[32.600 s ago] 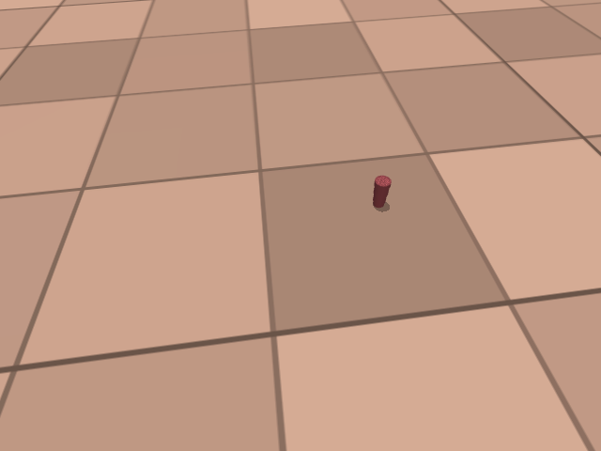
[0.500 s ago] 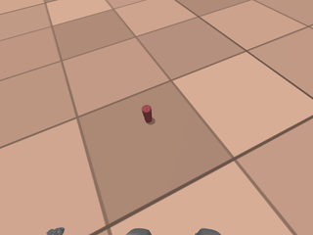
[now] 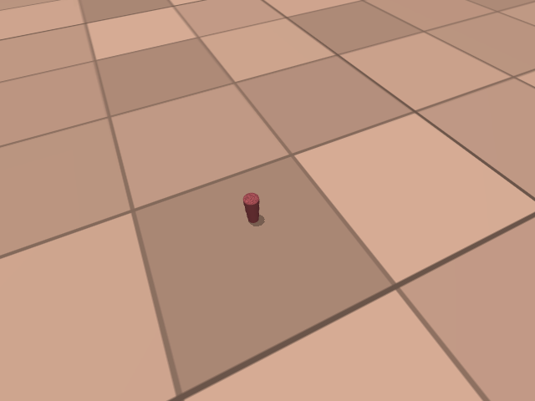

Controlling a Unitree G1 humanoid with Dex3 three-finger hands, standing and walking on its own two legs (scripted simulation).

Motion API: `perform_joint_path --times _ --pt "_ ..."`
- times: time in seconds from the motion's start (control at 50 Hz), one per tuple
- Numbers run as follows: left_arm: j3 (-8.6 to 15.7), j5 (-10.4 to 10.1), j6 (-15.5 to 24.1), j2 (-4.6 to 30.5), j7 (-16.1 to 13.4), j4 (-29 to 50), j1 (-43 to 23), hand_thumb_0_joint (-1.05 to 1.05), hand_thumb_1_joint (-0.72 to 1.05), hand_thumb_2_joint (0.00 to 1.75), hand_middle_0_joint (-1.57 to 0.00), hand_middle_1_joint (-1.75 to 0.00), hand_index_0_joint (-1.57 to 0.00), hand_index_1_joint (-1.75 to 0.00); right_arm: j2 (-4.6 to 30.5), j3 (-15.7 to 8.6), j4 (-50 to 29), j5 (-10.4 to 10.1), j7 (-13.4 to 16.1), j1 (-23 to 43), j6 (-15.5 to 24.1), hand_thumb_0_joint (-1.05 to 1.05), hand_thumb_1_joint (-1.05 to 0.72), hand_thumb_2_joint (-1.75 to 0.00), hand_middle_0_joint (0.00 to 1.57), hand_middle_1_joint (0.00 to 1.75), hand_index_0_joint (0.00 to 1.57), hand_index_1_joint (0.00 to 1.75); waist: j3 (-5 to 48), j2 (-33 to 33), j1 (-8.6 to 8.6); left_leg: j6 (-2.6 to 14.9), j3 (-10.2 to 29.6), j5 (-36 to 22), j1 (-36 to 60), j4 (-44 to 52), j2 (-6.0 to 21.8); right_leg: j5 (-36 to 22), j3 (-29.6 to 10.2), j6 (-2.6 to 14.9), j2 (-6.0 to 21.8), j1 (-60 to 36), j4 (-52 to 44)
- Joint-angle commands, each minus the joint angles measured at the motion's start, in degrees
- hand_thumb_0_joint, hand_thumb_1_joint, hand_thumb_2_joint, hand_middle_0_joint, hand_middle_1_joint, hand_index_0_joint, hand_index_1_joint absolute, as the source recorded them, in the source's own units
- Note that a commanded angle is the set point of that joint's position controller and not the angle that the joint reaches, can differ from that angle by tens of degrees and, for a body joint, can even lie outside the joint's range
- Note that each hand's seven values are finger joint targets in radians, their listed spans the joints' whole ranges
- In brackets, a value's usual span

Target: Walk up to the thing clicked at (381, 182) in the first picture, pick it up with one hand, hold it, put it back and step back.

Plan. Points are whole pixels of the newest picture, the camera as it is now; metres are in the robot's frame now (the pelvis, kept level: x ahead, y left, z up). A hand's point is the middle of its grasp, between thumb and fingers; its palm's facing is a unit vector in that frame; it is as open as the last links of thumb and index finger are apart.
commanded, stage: step back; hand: left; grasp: from the side
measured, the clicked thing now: (252, 209) +0.99 +0.17 -0.69
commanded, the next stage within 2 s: stand in 0.40 s
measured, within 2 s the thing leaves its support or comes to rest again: neither
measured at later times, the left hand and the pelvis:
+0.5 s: hand (137, 388) +0.16 +0.26 -0.13, palm faces -0.03 -0.93 -0.36, open 7.4 cm; pelvis +0.04 +0.01 +0.01, yaw -2 degrees
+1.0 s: hand out of the picture +0.09 +0.25 -0.13, palm faces -0.04 -0.94 -0.34, open 7.4 cm; pelvis +0.01 -0.01 +0.02, yaw -1 degrees
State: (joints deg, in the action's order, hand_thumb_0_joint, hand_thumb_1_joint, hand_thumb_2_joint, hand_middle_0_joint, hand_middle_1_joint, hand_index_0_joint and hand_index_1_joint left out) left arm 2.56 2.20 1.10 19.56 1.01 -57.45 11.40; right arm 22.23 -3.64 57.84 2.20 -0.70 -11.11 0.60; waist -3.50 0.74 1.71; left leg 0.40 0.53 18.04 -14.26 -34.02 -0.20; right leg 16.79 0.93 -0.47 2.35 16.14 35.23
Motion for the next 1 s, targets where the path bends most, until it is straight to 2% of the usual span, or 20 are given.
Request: perform_joint_path --times 0.0,0.02,0.04,0.06,0.08,0.1,0.14,0.18,0.22,0.26,0.32,0.36,0.38,0.42,0.52,0.66,0.7,0.84,0.92,0.98 --pt "2.2 -1.6 0.8 12.1 -1.1 4.4 -4.7 0.00 0.90 0.90 -0.20 -0.30 -0.20 -0.30 14.6 -3.1 -3.7 0.2 0.8 3.7 2.0 0.00 -0.90 -0.90 0.20 0.30 0.20 0.30 1.4 5.6 -1.65 9.04 23.0 14.0 1.3 20.0 17.3 10.2 -1.6 1.59 -1.7 7.0 4.0" --pt "2.5 -1.4 1.0 12.9 -1.2 3.7 -3.8 0.00 0.90 0.90 -0.20 -0.30 -0.20 -0.30 14.0 -2.8 -4.0 0.0 0.7 5.9 2.0 0.00 -0.90 -0.90 0.20 0.30 0.20 0.30 0.2 3.6 -0.67 10.23 20.7 10.7 -2.2 18.5 17.3 9.7 -2.4 1.58 -0.8 3.0 4.5" --pt "2.2 -1.4 1.4 12.1 -1.1 3.4 -3.5 0.00 0.90 0.90 -0.20 -0.30 -0.20 -0.30 12.3 -2.1 -3.9 -0.1 0.7 6.8 2.1 0.00 -0.90 -0.90 0.20 0.30 0.20 0.30 0.2 2.9 0.03 8.88 15.6 1.9 0.0 15.5 14.8 7.5 -2.0 2.01 -0.9 2.0 0.3" --pt "2.0 -1.5 1.9 11.4 -1.1 3.0 -4.2 0.00 0.90 0.90 -0.20 -0.30 -0.20 -0.30 11.7 -1.8 -3.5 -0.1 0.7 6.5 2.1 0.00 -0.90 -0.90 0.20 0.30 0.20 0.30 0.7 4.5 -0.29 6.61 11.8 -7.6 0.9 12.9 12.4 1.9 -1.9 2.24 -0.7 -0.4 -5.4" --pt "2.1 -1.6 2.3 11.4 -1.3 1.9 -2.5 0.00 0.90 0.90 -0.20 -0.30 -0.20 -0.30 11.3 -1.6 -3.2 -0.5 0.7 7.2 2.0 0.00 -0.90 -0.90 0.20 0.30 0.20 0.30 2.4 6.3 0.55 4.51 8.3 -15.4 0.3 10.1 10.6 -6.4 -2.8 2.23 0.1 -5.6 -8.9" --pt "2.3 -1.7 2.6 12.9 -1.6 1.3 -1.9 0.00 0.90 0.90 -0.20 -0.30 -0.20 -0.30 10.1 -1.3 -3.0 -1.1 0.8 7.2 1.9 0.00 -0.90 -0.90 0.20 0.30 0.20 0.30 5.0 4.9 0.47 2.72 5.5 -18.8 0.0 7.3 8.1 -14.8 -5.5 2.86 1.5 -9.1 -8.6" --pt "2.7 -1.7 2.6 15.2 -1.6 1.6 -3.8 0.00 0.90 0.90 -0.20 -0.30 -0.20 -0.30 9.6 -1.2 -2.2 -1.4 1.2 4.0 1.6 0.00 -0.90 -0.90 0.20 0.30 0.20 0.30 6.3 1.6 -1.43 1.31 3.1 -15.1 -0.7 5.8 5.2 -19.1 -8.7 4.85 4.6 -11.3 -6.3" --pt "2.3 -1.9 2.5 14.7 -1.8 1.6 -4.2 0.00 0.90 0.90 -0.20 -0.30 -0.20 -0.30 10.0 -1.5 -1.6 -1.2 1.4 5.0 1.6 0.00 -0.90 -0.90 0.20 0.30 0.20 0.30 7.1 1.2 -1.21 1.59 2.9 -19.0 3.4 5.0 5.7 -22.1 -8.7 5.27 5.3 -8.9 -5.9" --pt "2.1 -1.8 2.2 14.4 -2.1 1.5 -5.4 0.00 0.90 0.90 -0.20 -0.30 -0.20 -0.30 10.0 -1.5 -1.0 -1.4 1.4 4.5 1.5 0.00 -0.90 -0.90 0.20 0.30 0.20 0.30 8.2 -0.9 -1.58 2.35 2.8 -22.6 4.4 4.8 6.4 -24.2 -7.6 5.01 4.9 -9.3 -5.2" --pt "2.0 -1.8 2.0 14.0 -2.2 1.4 -6.1 0.00 0.90 0.90 -0.20 -0.30 -0.20 -0.30 10.1 -1.4 -0.8 -1.4 1.4 5.3 1.4 0.00 -0.90 -0.90 0.20 0.30 0.20 0.30 8.0 -0.7 -1.33 2.92 3.2 -23.5 4.7 5.4 6.9 -23.9 -6.8 4.46 4.3 -9.0 -4.6" --pt "1.8 -1.7 1.7 13.9 -2.1 1.0 -8.0 0.00 0.90 0.90 -0.20 -0.30 -0.20 -0.30 9.8 -1.3 -0.2 -1.4 1.5 6.2 1.2 0.00 -0.90 -0.90 0.20 0.30 0.20 0.30 6.4 -1.3 -1.47 2.81 3.6 -19.7 3.6 7.1 7.1 -20.2 -7.0 4.22 3.8 -8.5 -4.9" --pt "1.6 -1.7 1.6 13.7 -2.1 0.5 -8.2 0.00 0.90 0.90 -0.20 -0.30 -0.20 -0.30 9.6 -1.3 -0.1 -1.4 1.5 7.7 1.1 0.00 -0.90 -0.90 0.20 0.30 0.20 0.30 6.3 -1.9 -1.11 2.67 3.5 -19.0 2.8 7.3 6.8 -20.9 -7.0 3.97 3.8 -9.7 -5.7" --pt "0.4 -2.4 1.2 11.9 -1.9 -0.6 -9.0 0.00 0.90 0.90 -0.20 -0.30 -0.20 -0.30 9.8 -0.4 0.1 -1.9 1.4 8.8 1.3 0.00 -0.90 -0.90 0.20 0.30 0.20 0.30 5.2 -2.8 -1.32 2.43 5.7 -21.9 5.0 10.6 7.4 -23.1 -7.2 2.82 4.1 -8.2 -9.0" --pt "0.4 -2.4 0.9 12.0 -1.9 -0.7 -9.9 0.00 0.90 0.90 -0.20 -0.30 -0.20 -0.30 10.3 -0.3 0.9 -2.0 1.3 8.3 1.6 0.00 -0.90 -0.90 0.20 0.30 0.20 0.30 5.5 -1.9 -1.72 1.83 5.4 -24.9 6.5 12.3 7.9 -23.3 -6.4 2.04 3.7 -10.0 -10.2" --pt "0.2 -2.2 1.0 12.3 -1.9 -2.2 -10.3 0.00 0.90 0.90 -0.20 -0.30 -0.20 -0.30 9.5 0.3 2.1 -2.1 1.3 8.9 1.9 0.00 -0.90 -0.90 0.20 0.30 0.20 0.30 9.4 -0.9 -1.89 0.89 4.1 -31.7 12.0 13.5 8.0 -28.3 -5.8 1.84 4.5 -13.7 -12.4" --pt "0.0 -2.0 0.9 12.2 -1.7 -3.8 -11.0 0.00 0.90 0.90 -0.20 -0.30 -0.20 -0.30 9.3 0.7 3.0 -2.0 1.2 11.1 1.6 0.00 -0.90 -0.90 0.20 0.30 0.20 0.30 6.9 0.1 -1.43 0.49 3.7 -21.0 10.5 17.8 7.9 -20.5 -6.1 1.34 4.7 -13.5 -16.8" --pt "-0.1 -1.9 1.0 12.3 -1.5 -4.1 -11.4 0.00 0.90 0.90 -0.20 -0.30 -0.20 -0.30 9.0 0.9 3.3 -2.0 1.1 10.6 1.7 0.00 -0.90 -0.90 0.20 0.30 0.20 0.30 6.0 -0.1 -1.92 0.29 3.5 -18.9 9.5 18.6 7.6 -19.0 -6.3 1.27 4.8 -13.2 -17.7" --pt "-0.1 -1.8 1.0 12.5 -1.2 -5.2 -10.7 0.00 0.90 0.90 -0.20 -0.30 -0.20 -0.30 9.1 1.0 4.2 -1.7 0.8 10.2 1.5 0.00 -0.90 -0.90 0.20 0.30 0.20 0.30 3.7 -0.8 -1.86 0.09 4.3 -8.6 9.0 20.5 7.3 -8.9 -6.7 1.33 4.5 -9.0 -20.5" --pt "-0.2 -1.7 0.9 12.3 -1.1 -5.6 -9.6 0.00 0.90 0.90 -0.20 -0.30 -0.20 -0.30 9.5 0.9 4.3 -1.6 0.8 9.7 1.6 0.00 -0.90 -0.90 0.20 0.30 0.20 0.30 4.2 -0.7 -1.64 0.40 4.6 -8.1 8.2 20.5 7.5 -8.7 -6.8 1.57 4.7 -9.4 -20.5" --pt "-0.2 -1.7 1.2 12.4 -1.2 -5.5 -9.1 0.00 0.90 0.90 -0.20 -0.30 -0.20 -0.30 9.5 1.1 4.3 -1.6 0.7 9.1 1.7 0.00 -0.90 -0.90 0.20 0.30 0.20 0.30 4.9 -1.2 -1.71 0.57 4.5 -10.6 8.8 19.7 7.6 -12.0 -6.9 1.40 4.9 -9.6 -20.3"
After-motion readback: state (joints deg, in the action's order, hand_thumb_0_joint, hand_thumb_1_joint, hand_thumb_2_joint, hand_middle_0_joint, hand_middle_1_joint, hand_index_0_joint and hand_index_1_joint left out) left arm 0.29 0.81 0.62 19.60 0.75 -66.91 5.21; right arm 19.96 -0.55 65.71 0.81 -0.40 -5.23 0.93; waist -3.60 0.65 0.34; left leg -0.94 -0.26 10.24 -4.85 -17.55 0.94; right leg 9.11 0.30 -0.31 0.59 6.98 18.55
